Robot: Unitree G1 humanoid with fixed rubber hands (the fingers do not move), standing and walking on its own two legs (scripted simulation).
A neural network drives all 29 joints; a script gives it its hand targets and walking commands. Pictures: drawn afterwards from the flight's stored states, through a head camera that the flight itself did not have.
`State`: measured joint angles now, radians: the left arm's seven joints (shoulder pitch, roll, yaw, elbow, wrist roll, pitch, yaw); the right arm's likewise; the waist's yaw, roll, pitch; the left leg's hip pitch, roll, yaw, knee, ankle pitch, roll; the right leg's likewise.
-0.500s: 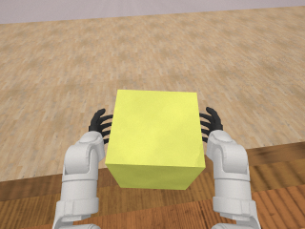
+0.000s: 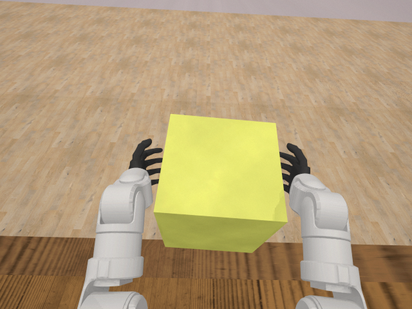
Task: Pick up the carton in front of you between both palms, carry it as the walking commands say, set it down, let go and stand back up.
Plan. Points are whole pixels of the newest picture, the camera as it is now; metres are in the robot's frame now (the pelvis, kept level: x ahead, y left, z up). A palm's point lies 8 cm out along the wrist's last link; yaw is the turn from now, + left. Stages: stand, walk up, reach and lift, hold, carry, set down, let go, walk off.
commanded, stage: carry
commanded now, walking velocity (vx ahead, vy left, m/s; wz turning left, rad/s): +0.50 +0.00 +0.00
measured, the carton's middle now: (215, 190) +0.35 +0.02 +0.04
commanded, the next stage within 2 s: none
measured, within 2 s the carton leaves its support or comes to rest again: neither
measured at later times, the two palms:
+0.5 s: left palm (189, 135) +0.67 +0.12 -0.08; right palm (277, 152) +0.62 -0.18 -0.08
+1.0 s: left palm (195, 128) +0.96 +0.13 -0.28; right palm (255, 131) +0.99 -0.17 -0.29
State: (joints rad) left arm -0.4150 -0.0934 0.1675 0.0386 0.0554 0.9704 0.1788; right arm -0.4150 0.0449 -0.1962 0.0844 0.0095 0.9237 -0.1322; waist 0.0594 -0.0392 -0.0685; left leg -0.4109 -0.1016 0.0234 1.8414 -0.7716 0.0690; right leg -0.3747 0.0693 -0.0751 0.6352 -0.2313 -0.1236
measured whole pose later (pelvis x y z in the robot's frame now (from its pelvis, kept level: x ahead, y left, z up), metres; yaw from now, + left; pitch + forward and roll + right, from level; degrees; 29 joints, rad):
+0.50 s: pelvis +0.33 +0.01 -0.19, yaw -2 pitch +0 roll -1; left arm -0.38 -0.06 0.19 0.07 0.01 0.91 0.15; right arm -0.40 0.06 -0.12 0.08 -0.01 0.92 -0.19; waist -0.12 0.04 -0.09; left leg -0.36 -0.09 0.05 0.70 -0.37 0.13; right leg -0.53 0.11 -0.02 1.88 -0.74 -0.04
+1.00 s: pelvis +0.66 -0.05 -0.38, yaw +0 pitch +0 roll +0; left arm -0.41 -0.05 0.13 0.09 -0.03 0.93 0.22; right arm -0.37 0.07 -0.19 0.08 -0.04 0.93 -0.15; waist 0.12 -0.01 -0.07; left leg -0.62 -0.04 -0.05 1.67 -0.61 0.04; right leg -0.40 0.11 -0.09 0.81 -0.39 -0.15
